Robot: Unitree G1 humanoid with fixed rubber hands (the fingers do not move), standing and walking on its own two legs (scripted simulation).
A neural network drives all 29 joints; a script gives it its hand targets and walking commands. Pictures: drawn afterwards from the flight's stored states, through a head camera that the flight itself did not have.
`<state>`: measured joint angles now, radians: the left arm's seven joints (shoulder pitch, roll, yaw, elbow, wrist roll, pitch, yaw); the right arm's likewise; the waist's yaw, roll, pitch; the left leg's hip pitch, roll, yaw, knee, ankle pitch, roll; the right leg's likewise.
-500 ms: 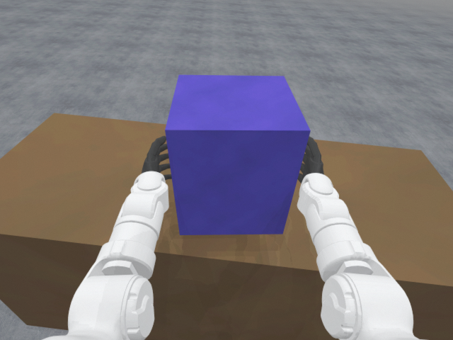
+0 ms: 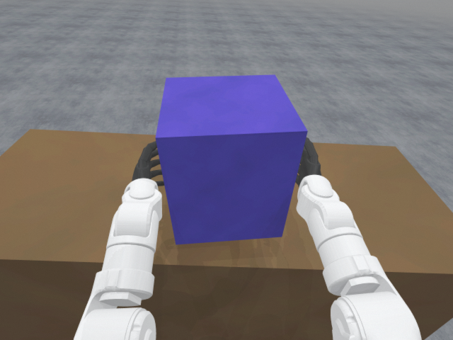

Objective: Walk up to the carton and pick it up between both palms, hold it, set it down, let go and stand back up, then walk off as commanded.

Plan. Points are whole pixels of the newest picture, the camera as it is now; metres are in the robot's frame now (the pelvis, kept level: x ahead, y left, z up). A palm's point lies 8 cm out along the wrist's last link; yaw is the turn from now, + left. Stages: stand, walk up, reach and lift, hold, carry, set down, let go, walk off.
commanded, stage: reach and lift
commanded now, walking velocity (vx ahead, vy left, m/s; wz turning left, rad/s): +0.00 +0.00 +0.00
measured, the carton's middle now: (225, 159) +0.42 -0.01 +0.16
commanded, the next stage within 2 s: hold in 1.08 s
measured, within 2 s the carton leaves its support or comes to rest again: neither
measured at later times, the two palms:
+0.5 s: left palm (142, 176) +0.36 +0.14 +0.17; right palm (313, 171) +0.35 -0.16 +0.19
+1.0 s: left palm (135, 178) +0.34 +0.15 +0.18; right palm (310, 172) +0.35 -0.15 +0.19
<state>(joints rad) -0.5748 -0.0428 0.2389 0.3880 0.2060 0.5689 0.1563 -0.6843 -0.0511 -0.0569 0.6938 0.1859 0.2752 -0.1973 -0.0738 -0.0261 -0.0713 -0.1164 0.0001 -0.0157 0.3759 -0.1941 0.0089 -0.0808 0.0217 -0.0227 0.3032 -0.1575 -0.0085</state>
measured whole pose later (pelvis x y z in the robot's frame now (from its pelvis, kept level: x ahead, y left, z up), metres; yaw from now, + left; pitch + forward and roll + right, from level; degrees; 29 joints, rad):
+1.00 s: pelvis -0.01 -0.01 +0.00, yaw +2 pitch -8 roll -1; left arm -0.60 -0.02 0.26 0.24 0.29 0.72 0.07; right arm -0.69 0.01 -0.09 0.57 0.16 0.31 -0.22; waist -0.10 -0.06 -0.01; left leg -0.05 0.00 -0.05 0.38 -0.18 0.00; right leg -0.01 0.02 -0.05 0.32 -0.16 -0.02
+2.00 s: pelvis -0.02 -0.01 +0.00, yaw +2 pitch -11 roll -1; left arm -0.62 -0.02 0.29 0.18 0.33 0.82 0.03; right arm -0.72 0.02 -0.08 0.55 0.17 0.37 -0.24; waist -0.09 -0.07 0.01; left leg -0.01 0.00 -0.05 0.38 -0.18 -0.01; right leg 0.03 0.03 -0.06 0.32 -0.16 -0.03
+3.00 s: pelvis -0.02 +0.00 +0.00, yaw +2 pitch -11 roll -1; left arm -0.58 -0.04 0.27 0.11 0.32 0.83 0.04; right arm -0.68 0.00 -0.07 0.49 0.19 0.37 -0.23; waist -0.10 -0.05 0.02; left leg -0.01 0.00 -0.04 0.38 -0.19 0.01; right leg 0.05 0.02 -0.05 0.30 -0.16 -0.02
